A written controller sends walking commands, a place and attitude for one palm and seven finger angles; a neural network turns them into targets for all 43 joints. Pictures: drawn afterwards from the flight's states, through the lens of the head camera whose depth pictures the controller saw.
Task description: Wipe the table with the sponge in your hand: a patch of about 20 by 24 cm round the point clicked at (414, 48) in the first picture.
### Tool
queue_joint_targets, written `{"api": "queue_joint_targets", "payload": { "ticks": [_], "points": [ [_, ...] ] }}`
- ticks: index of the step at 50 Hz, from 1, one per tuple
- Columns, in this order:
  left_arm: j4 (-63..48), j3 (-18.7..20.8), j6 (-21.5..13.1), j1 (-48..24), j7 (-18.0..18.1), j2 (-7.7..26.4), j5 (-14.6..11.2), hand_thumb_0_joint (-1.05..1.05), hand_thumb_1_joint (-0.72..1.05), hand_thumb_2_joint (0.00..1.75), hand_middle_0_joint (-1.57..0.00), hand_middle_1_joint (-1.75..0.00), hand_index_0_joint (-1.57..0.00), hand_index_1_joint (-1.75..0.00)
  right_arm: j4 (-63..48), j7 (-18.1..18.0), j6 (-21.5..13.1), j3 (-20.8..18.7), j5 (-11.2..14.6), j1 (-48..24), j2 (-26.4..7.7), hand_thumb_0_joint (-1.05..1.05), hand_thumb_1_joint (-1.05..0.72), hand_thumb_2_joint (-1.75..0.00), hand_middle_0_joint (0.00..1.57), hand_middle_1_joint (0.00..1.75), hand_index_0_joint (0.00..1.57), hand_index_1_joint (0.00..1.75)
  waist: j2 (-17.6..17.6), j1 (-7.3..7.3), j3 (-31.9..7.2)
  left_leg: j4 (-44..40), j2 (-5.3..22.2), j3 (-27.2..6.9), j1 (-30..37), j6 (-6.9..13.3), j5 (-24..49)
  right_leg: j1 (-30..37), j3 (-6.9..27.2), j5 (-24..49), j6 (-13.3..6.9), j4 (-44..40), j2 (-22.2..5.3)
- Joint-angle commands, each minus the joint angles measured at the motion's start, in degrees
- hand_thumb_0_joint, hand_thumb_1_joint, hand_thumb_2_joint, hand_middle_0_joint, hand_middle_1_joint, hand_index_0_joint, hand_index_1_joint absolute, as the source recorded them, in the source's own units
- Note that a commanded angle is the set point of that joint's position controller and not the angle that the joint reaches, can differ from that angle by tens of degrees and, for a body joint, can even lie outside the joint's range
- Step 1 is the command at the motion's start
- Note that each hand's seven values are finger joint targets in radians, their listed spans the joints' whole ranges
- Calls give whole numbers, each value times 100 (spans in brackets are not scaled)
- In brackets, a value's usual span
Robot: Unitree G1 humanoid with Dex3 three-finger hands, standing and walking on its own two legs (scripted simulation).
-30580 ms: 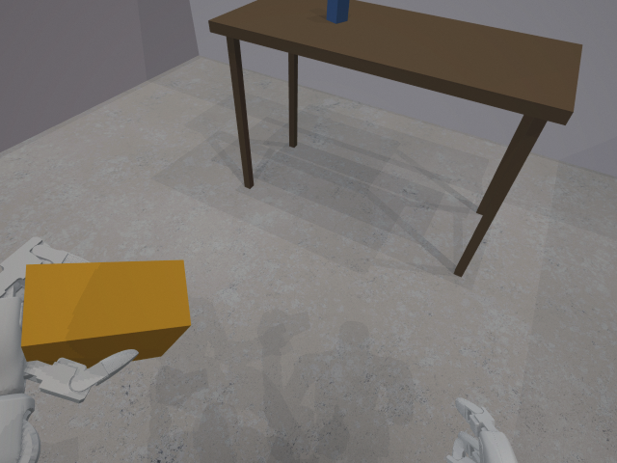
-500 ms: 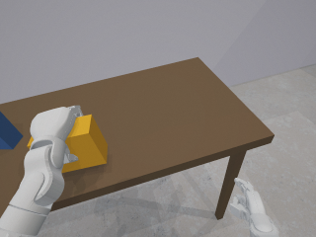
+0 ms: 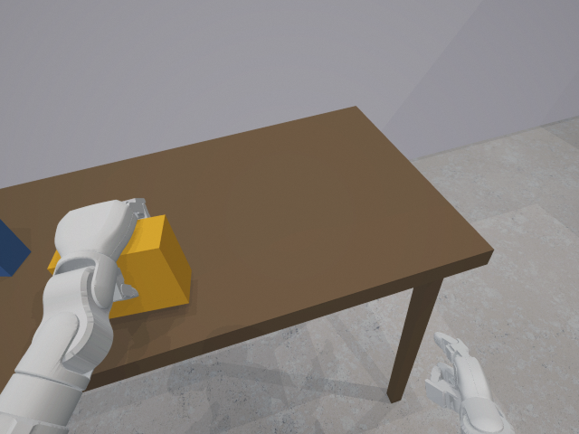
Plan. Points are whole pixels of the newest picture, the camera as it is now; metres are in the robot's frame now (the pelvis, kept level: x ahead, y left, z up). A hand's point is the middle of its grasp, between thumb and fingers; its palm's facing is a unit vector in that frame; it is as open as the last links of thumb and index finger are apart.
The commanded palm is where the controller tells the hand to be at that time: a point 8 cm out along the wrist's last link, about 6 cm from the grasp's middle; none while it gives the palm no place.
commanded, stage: move the sponge above the wiping area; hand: left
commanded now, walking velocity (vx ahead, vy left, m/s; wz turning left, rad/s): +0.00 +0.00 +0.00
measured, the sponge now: (134, 278) +0.28 +0.28 +0.08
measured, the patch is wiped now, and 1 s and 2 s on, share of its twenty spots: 0.00 0.00 0.00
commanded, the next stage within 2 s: lower the sponge onto the table in 0.84 s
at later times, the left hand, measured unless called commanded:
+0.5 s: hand (108, 252) +0.28 +0.30 +0.14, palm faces +0.08 -0.04 -1.00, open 10.4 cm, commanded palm +0.24 +0.29 +0.21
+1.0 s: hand (105, 250) +0.28 +0.30 +0.15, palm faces +0.09 -0.05 -0.99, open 10.4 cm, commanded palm +0.24 +0.29 +0.21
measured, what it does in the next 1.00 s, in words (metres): stands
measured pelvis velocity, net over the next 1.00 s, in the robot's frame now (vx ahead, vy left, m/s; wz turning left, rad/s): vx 0.00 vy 0.01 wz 0.00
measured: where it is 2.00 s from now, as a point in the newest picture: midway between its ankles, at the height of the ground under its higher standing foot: outside the picture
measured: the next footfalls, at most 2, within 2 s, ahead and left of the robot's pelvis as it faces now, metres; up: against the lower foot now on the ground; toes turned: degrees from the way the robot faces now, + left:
none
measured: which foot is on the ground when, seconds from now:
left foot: down 0.00-1.00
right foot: down 0.00-1.00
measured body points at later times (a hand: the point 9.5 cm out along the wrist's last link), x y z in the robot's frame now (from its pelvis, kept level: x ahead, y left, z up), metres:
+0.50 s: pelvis +0.00 +0.00 +0.00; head -0.02 -0.05 +0.45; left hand +0.27 +0.29 +0.19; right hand +0.24 -0.21 -0.09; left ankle +0.01 +0.11 -0.74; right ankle +0.02 -0.07 -0.74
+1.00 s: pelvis +0.00 +0.01 +0.00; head -0.02 -0.04 +0.45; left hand +0.27 +0.30 +0.20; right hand +0.25 -0.19 -0.08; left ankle +0.01 +0.11 -0.74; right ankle +0.02 -0.07 -0.74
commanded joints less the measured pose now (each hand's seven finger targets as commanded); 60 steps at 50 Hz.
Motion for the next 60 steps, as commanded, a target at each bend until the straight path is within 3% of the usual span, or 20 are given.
{"api": "queue_joint_targets", "payload": {
  "ticks": [1,2,6,8,11,13,16,18,21,32,36,37,41,42,49,51,52,56,57,60],
  "points": [
    [-843,1391,-64,-1915,455,1837,202,0,10,130,-120,-160,-120,-160,-969,-24,-321,-181,6,-1244,-510,0,-90,-90,20,30,20,30,-284,55,-1265,-162,-24,-347,34,112,983,623,1156,603,-76,-510,-330],
    [-747,1126,-44,-1909,450,1521,160,0,10,130,-120,-160,-120,-160,-991,-8,-310,-180,5,-1200,-487,0,-90,-90,20,30,20,30,-295,9,-1315,-141,-16,-271,-76,118,998,716,966,672,-18,-458,-400],
    [-538,1255,70,-1893,403,1742,171,0,10,130,-120,-160,-120,-160,-991,-3,-276,-192,42,-1264,-558,0,-90,-90,20,30,20,30,-266,8,-1219,-127,-44,-276,-120,123,916,617,1131,606,-30,-485,-372],
    [-792,992,-8,-1932,328,1474,152,0,10,130,-120,-160,-120,-160,-1037,5,-295,-207,48,-1199,-519,0,-90,-90,20,30,20,30,-255,-48,-1418,-102,-28,-257,-32,149,1041,686,927,797,22,-404,-412],
    [-1107,1345,-112,-1675,301,1824,116,0,10,130,-120,-160,-120,-160,-1097,-12,-328,-214,20,-1261,-516,0,-90,-90,20,30,20,30,-318,22,-1535,-18,-52,-306,32,170,1145,802,1163,960,-13,-375,-386],
    [-1223,1194,-221,-1585,317,1588,119,0,10,130,-120,-160,-120,-160,-1076,11,-352,-232,3,-1144,-493,0,-90,-90,20,30,20,30,-291,3,-1505,-37,-18,-308,61,161,1238,732,970,1054,16,-337,-407],
    [-1262,1507,-202,-1471,420,1833,67,0,10,130,-120,-160,-120,-160,-1086,15,-370,-229,9,-1256,-506,0,-90,-90,20,30,20,30,-253,83,-1283,-82,1,-360,35,139,1099,603,1128,785,-47,-416,-362],
    [-1137,1253,-164,-1635,470,1580,100,0,10,130,-120,-160,-120,-160,-1039,11,-357,-237,15,-1167,-502,0,-90,-90,20,30,20,30,-412,10,-1200,-131,2,-305,-16,136,1024,529,949,657,28,-448,-390],
    [-1139,1372,-27,-1839,526,1802,123,0,10,130,-120,-160,-120,-160,-1034,-7,-344,-213,39,-1362,-524,0,-90,-90,20,30,20,30,-217,54,-1163,-179,-23,-344,21,123,815,454,1113,295,-36,-533,-336],
    [-967,916,56,-1936,221,1417,152,0,10,130,-120,-160,-120,-160,-1044,-20,-320,-155,31,-1285,-473,0,-90,-90,20,30,20,30,-360,-41,-1231,-191,0,-319,-5,147,845,549,872,413,12,-481,-377],
    [-1099,1320,-3,-1924,258,1829,199,0,10,130,-120,-160,-120,-160,-1061,0,-306,-162,30,-1342,-495,0,-90,-90,20,30,20,30,-225,72,-1301,-222,-14,-399,52,133,909,606,1042,468,-62,-491,-313],
    [-1168,1018,-29,-2074,257,1517,200,0,10,130,-120,-160,-120,-160,-1074,11,-301,-140,16,-1292,-459,0,-90,-90,20,30,20,30,-161,2,-1373,-231,-6,-339,48,129,990,665,810,580,-20,-440,-362],
    [-1310,1223,11,-1944,334,1659,193,0,10,130,-120,-160,-120,-160,-1080,53,-295,-148,30,-1377,-465,0,-90,-90,20,30,20,30,-62,77,-1351,-274,-3,-420,122,94,1071,637,970,611,-88,-467,-288],
    [-1331,998,24,-1854,335,1351,154,0,10,130,-120,-160,-120,-160,-1094,63,-297,-169,6,-1301,-443,0,-90,-90,20,30,20,30,-145,56,-1408,-233,20,-346,122,112,1177,714,800,775,-47,-408,-346],
    [-1303,930,234,-1702,301,1340,181,0,10,130,-120,-160,-120,-160,-1087,93,-228,-184,23,-1332,-494,0,-90,-90,20,30,20,30,-357,56,-1267,-314,20,-389,63,109,1087,643,751,698,-17,-432,-316],
    [-1372,1135,281,-1766,295,1598,192,0,10,130,-120,-160,-120,-160,-1094,81,-233,-143,51,-1453,-496,0,-90,-90,20,30,20,30,-252,79,-1238,-334,18,-438,91,110,988,587,918,518,-68,-476,-261],
    [-1386,826,254,-1959,268,1288,199,0,10,130,-120,-160,-120,-160,-1105,77,-236,-134,39,-1376,-464,0,-90,-90,20,30,20,30,-303,5,-1322,-325,18,-386,68,118,991,637,728,537,-23,-438,-309],
    [-1358,1145,208,-1891,270,1669,222,0,10,130,-120,-160,-120,-160,-1060,57,-248,-138,43,-1395,-497,0,-90,-90,20,30,20,30,-220,42,-1258,-322,5,-443,129,122,969,583,935,506,-69,-502,-248],
    [-1282,886,193,-1982,261,1362,213,0,10,130,-120,-160,-120,-160,-1076,54,-252,-131,35,-1312,-460,0,-90,-90,20,30,20,30,-255,10,-1317,-318,9,-387,83,125,1010,655,723,549,-33,-464,-307],
    [-1300,857,122,-1982,274,1348,191,0,10,130,-120,-160,-120,-160,-1061,65,-244,-166,36,-1290,-470,0,-90,-90,20,30,20,30,-165,21,-1294,-346,11,-424,173,116,1012,601,732,578,-18,-514,-303]
  ]
}}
